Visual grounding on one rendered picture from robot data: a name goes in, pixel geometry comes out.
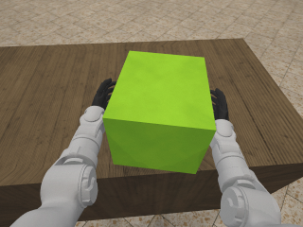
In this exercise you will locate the carton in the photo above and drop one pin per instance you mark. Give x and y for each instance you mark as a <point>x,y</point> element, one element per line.
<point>160,114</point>

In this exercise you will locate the right robot hand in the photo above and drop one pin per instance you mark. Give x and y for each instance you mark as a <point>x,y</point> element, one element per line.
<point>220,109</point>

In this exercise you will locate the robot left forearm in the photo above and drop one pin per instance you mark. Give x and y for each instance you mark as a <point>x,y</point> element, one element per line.
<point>86,142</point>

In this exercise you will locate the robot right forearm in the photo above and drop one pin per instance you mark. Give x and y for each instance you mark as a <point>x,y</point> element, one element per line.
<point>229,161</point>

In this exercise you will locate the pedestal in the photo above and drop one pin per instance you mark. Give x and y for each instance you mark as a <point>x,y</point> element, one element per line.
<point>45,89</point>

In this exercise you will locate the right robot upper arm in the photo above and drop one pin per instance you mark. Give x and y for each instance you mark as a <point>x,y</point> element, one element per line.
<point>247,207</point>

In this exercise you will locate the left robot hand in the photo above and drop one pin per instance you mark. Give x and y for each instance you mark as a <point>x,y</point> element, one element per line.
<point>101,97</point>

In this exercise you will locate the left robot upper arm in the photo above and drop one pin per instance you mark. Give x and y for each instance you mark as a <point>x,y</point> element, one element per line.
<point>66,191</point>

